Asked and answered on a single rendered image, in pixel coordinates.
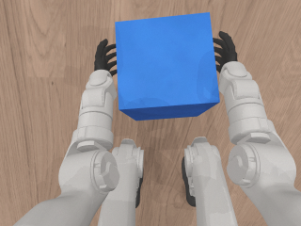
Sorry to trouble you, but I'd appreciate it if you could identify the carton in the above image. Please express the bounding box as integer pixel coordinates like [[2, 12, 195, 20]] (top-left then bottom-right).
[[115, 12, 220, 121]]

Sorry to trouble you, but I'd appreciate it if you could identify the robot left thigh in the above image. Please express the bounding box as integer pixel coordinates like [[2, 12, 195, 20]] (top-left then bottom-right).
[[97, 144, 144, 226]]

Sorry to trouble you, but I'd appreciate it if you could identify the robot left upper arm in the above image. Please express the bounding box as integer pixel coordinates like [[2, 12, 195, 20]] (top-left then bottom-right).
[[13, 149, 120, 226]]

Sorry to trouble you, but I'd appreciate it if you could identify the right robot hand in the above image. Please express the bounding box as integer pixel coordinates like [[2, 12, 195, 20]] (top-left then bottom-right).
[[213, 31, 238, 73]]

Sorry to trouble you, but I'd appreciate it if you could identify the left robot hand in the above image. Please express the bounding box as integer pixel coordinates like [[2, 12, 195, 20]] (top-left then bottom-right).
[[94, 39, 118, 76]]

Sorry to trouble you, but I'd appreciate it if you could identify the robot right forearm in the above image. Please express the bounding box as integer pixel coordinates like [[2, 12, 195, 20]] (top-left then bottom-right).
[[218, 61, 296, 175]]

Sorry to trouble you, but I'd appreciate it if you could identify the right robot shin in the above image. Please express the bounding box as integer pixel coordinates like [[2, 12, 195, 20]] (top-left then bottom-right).
[[187, 137, 222, 196]]

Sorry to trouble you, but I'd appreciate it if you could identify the robot right upper arm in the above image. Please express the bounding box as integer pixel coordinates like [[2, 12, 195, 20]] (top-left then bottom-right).
[[227, 141, 301, 226]]

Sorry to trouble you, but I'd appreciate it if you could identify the robot left forearm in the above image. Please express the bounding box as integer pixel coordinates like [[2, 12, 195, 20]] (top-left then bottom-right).
[[58, 70, 118, 182]]

